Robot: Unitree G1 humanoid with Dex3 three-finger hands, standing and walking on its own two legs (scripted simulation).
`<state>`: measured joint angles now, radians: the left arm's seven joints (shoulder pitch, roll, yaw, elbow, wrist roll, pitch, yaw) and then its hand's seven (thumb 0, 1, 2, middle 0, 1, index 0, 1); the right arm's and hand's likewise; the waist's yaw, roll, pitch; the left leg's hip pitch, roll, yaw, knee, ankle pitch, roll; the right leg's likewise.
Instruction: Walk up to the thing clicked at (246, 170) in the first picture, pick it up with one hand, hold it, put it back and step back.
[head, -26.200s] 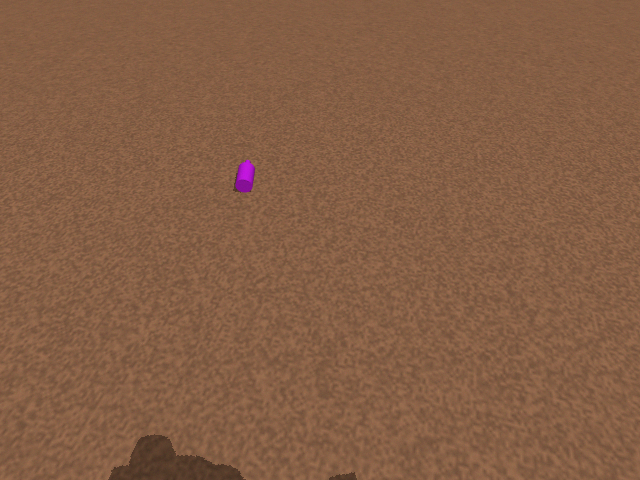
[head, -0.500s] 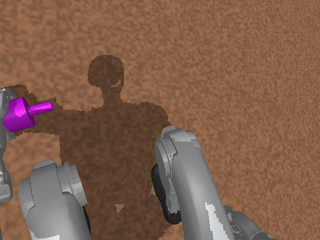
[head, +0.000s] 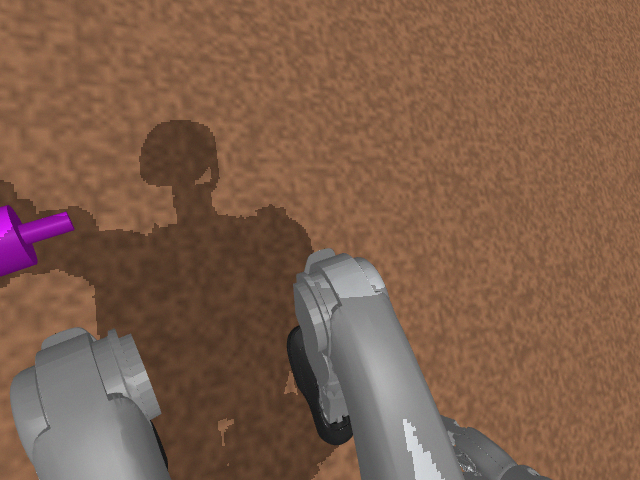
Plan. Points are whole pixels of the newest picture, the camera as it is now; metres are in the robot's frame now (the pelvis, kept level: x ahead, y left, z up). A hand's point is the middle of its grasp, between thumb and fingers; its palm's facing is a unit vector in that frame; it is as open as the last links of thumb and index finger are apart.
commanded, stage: open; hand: left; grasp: from above
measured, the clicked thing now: out of the picture +0.43 +0.28 -0.25
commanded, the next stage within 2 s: withdraw in 0.94 s
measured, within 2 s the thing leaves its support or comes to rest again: rests again in 0.40 s
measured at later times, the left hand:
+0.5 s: hand out of the picture +0.43 +0.30 -0.23, palm faces -0.42 -0.18 -0.89, open 11.4 cm
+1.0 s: hand out of the picture +0.43 +0.31 -0.23, palm faces -0.43 -0.18 -0.88, open 13.3 cm
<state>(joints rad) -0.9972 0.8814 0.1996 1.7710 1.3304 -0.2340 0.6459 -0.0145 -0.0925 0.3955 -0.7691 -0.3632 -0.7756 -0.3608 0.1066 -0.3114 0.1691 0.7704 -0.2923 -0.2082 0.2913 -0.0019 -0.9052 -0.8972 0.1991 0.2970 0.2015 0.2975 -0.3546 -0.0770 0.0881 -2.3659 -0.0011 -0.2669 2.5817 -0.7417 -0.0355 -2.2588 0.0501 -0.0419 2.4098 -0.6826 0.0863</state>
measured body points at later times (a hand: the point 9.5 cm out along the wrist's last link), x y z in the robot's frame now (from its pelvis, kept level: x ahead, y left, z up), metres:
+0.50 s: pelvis +0.00 +0.00 +0.00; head +0.25 +0.12 +0.35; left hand +0.45 +0.31 -0.18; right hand +0.05 -0.26 -0.07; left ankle +0.05 +0.13 -0.26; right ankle +0.11 -0.15 -0.26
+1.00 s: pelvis +0.00 +0.00 +0.00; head +0.25 +0.12 +0.35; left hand +0.44 +0.31 -0.18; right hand +0.05 -0.25 -0.06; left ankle +0.05 +0.13 -0.26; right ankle +0.11 -0.15 -0.26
